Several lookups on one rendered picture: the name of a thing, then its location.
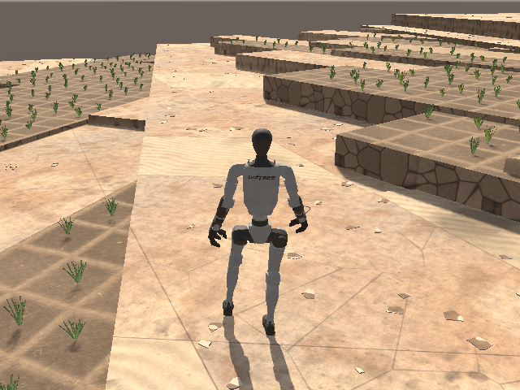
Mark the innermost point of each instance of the robot left forearm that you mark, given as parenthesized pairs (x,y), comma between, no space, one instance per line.
(219,216)

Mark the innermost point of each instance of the robot thigh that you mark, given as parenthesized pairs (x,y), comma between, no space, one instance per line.
(240,236)
(279,239)

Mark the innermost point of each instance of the robot right thigh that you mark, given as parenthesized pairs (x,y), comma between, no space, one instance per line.
(279,239)

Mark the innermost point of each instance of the robot left thigh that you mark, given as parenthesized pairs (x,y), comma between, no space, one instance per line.
(240,236)

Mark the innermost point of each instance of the right robot upper arm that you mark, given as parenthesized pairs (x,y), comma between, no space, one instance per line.
(290,183)

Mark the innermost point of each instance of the robot left hand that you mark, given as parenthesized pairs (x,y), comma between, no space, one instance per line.
(213,235)

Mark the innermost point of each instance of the left robot upper arm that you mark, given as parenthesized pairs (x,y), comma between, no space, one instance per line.
(231,183)

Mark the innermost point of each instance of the robot right hand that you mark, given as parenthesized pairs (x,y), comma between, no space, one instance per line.
(303,227)

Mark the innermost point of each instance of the robot right forearm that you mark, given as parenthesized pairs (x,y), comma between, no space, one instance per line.
(299,212)

